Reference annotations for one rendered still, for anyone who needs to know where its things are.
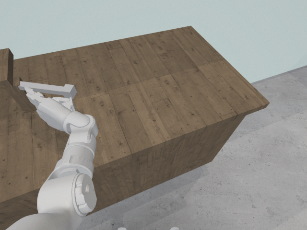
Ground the left robot forearm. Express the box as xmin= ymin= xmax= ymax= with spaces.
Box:
xmin=37 ymin=111 xmax=98 ymax=213

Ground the left robot upper arm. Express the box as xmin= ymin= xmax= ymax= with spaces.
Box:
xmin=6 ymin=173 xmax=97 ymax=230

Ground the counter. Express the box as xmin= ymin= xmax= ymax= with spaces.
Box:
xmin=0 ymin=26 xmax=270 ymax=230

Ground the tap lever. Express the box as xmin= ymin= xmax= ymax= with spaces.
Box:
xmin=18 ymin=81 xmax=77 ymax=99

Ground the left robot hand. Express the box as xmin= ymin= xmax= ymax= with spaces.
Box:
xmin=25 ymin=87 xmax=75 ymax=131

